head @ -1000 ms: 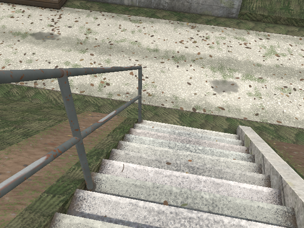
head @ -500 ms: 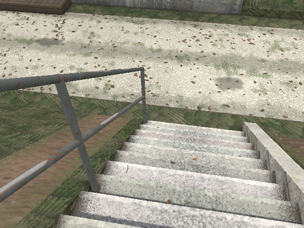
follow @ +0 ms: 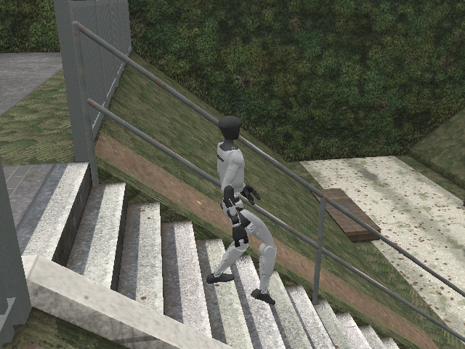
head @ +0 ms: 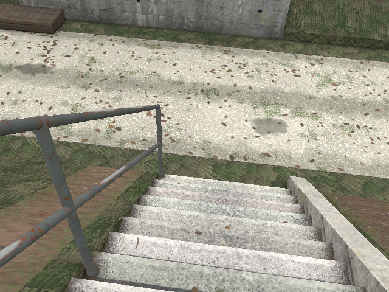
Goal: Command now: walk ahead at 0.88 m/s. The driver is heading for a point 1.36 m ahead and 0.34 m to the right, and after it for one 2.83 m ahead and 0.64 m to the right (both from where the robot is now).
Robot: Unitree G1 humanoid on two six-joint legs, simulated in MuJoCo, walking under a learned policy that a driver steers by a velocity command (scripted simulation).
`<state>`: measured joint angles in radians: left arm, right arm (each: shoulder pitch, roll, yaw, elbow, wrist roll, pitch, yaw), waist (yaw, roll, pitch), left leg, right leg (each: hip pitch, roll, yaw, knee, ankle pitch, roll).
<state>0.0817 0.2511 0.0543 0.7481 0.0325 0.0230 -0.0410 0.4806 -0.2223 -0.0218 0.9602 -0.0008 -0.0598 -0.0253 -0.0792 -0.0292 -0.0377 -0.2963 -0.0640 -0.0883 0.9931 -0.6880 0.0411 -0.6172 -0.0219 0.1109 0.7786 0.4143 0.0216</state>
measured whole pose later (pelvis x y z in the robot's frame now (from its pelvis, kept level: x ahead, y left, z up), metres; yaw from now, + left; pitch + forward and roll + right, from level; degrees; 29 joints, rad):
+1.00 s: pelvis +0.62 -0.12 -0.52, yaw -1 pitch -2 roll +2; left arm 0.43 0.26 0.03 1.05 0.09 -0.08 -0.07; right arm 0.40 -0.21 -0.04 1.00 -0.04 -0.07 0.04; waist 0.05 -0.02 -0.03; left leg -0.64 -0.15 -0.13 2.02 -0.64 0.09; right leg -0.25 0.03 -0.05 0.71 -0.36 -0.13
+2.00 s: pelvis +1.17 -0.20 -0.94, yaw -33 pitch +0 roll +1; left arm 0.41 0.22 0.05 1.02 0.03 -0.02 0.02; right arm 0.17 -0.21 -0.04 0.88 -0.06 -0.05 -0.03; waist 0.02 0.01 0.03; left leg -0.74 0.09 -0.12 1.36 -0.25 -0.05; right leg -0.36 0.16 0.03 0.94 -0.56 -0.15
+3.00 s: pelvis +1.57 -0.24 -1.29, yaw -2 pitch +1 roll +0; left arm 0.25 0.30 -0.03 0.72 0.05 -0.07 0.01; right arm 0.38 -0.28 -0.03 0.81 -0.06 -0.08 0.10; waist 0.02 -0.01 -0.01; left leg -0.43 -0.09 -0.01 0.71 -0.29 0.09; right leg -0.91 -0.09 0.07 1.66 -0.34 0.13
